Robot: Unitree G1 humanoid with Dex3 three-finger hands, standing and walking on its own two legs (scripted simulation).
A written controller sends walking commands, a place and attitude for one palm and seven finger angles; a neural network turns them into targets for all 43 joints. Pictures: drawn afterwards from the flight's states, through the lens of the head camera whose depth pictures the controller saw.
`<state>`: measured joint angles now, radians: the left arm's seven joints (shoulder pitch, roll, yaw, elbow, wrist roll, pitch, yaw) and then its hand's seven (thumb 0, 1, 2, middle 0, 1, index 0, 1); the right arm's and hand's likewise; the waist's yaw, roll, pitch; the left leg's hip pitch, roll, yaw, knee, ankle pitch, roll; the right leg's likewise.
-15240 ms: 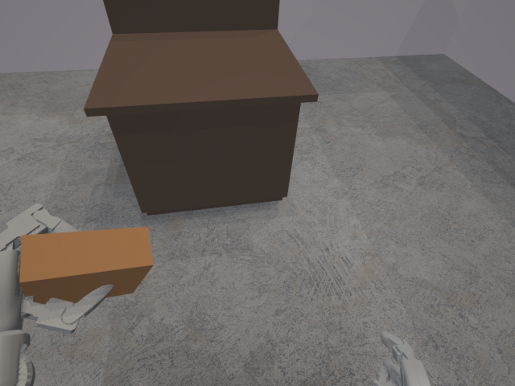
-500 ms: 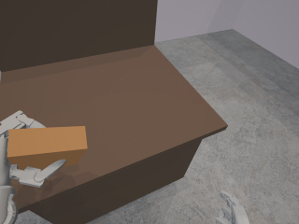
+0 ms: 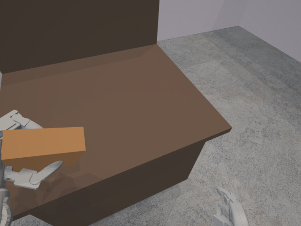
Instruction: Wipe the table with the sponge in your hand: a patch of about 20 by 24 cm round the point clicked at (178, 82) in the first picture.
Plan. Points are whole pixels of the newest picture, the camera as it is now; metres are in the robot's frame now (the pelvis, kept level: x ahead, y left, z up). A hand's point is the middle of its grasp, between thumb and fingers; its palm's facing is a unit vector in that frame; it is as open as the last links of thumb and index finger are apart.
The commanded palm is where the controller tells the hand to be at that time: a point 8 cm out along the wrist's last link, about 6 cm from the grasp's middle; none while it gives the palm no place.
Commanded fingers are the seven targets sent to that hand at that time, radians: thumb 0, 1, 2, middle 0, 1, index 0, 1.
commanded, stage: shuffle to correct the standing spot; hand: left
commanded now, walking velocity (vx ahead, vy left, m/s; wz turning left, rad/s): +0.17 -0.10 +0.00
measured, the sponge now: (57, 150) +0.23 +0.21 +0.15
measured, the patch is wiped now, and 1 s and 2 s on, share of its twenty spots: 0.00 0.00 0.00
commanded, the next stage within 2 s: come to a stop and stand still in 0.16 s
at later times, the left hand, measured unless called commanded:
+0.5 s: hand (20, 136) +0.24 +0.27 +0.17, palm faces +0.41 -0.85 -0.33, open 9.2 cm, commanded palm +0.17 +0.29 +0.18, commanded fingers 0.00 0.10 1.30 -1.20 -1.60 -1.20 -1.60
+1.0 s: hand (16, 164) +0.20 +0.27 +0.15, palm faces +0.36 -0.87 -0.33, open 9.2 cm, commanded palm +0.14 +0.31 +0.18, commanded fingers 0.00 0.10 1.30 -1.20 -1.60 -1.20 -1.60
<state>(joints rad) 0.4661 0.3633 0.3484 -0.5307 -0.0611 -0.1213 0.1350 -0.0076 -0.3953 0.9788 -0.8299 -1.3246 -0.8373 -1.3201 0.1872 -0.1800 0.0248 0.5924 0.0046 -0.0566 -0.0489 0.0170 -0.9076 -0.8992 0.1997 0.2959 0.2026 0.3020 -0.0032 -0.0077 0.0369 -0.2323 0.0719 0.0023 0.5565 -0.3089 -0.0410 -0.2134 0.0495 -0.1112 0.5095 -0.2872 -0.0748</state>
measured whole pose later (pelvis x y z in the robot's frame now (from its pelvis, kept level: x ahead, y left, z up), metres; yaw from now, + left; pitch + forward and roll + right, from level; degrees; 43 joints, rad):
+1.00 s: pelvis -0.02 +0.03 +0.01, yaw -2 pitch -2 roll -1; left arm 0.39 0.30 0.29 -0.36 0.00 -0.19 0.09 -0.01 -0.43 1.01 -0.84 -1.33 -0.85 -1.33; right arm 0.22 -0.22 0.02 0.59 -0.01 -0.15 -0.04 0.02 -0.91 -0.90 0.20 0.30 0.20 0.30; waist 0.04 -0.01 0.02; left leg -0.24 -0.03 0.07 0.44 -0.18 0.08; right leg -0.19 0.01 -0.09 0.40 -0.19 -0.02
